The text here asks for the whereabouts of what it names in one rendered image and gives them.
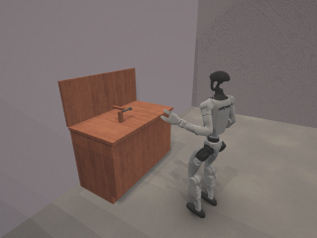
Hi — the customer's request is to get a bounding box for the counter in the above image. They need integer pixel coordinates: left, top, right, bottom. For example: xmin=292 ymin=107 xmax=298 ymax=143
xmin=57 ymin=67 xmax=173 ymax=204

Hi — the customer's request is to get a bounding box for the robot left upper arm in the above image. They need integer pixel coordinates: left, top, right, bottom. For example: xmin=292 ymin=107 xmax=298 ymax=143
xmin=199 ymin=99 xmax=213 ymax=137

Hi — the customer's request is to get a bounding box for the robot right upper arm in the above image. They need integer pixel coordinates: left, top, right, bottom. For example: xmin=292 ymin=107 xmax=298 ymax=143
xmin=227 ymin=95 xmax=236 ymax=125

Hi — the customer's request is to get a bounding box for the left robot thigh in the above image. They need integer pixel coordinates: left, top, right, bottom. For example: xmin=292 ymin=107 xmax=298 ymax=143
xmin=187 ymin=146 xmax=211 ymax=185

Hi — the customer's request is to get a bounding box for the robot left forearm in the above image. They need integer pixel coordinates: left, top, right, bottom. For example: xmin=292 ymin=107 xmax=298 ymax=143
xmin=177 ymin=119 xmax=210 ymax=136

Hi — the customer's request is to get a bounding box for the robot left shin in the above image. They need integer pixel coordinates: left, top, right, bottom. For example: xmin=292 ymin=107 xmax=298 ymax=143
xmin=188 ymin=177 xmax=201 ymax=211

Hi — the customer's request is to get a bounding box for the tap lever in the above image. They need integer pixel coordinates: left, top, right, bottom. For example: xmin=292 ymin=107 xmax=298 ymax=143
xmin=122 ymin=107 xmax=132 ymax=112

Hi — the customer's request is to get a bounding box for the left robot hand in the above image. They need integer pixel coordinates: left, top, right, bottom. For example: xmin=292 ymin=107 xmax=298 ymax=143
xmin=160 ymin=109 xmax=180 ymax=125

